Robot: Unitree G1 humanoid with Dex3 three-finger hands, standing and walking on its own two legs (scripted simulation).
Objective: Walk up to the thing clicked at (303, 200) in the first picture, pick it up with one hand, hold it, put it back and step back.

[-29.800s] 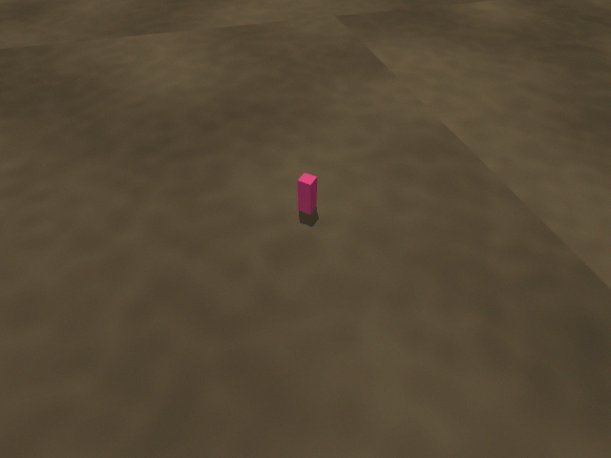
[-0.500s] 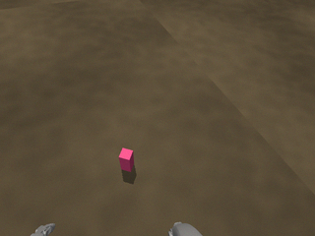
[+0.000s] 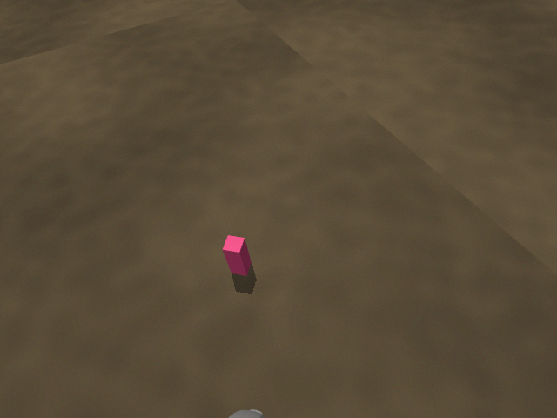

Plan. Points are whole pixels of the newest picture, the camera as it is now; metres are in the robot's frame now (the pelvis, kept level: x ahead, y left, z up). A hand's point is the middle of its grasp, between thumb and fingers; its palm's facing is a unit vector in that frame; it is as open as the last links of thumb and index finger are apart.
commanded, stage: step back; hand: left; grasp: from the side
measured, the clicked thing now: (237, 256) +0.77 +0.23 -0.67
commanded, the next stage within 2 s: stand in 1.68 s
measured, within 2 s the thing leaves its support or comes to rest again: neither
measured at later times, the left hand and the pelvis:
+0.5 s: hand out of the picture -0.12 +0.26 -0.17, palm faces +0.00 -0.92 -0.38, open 7.4 cm; pelvis -0.19 -0.02 -0.01, yaw -1 degrees
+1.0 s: hand out of the picture -0.21 +0.26 -0.15, palm faces +0.07 -0.92 -0.38, open 7.4 cm; pelvis -0.26 -0.02 +0.00, yaw +4 degrees
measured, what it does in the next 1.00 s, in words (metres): walks backwards: left foot, then right foot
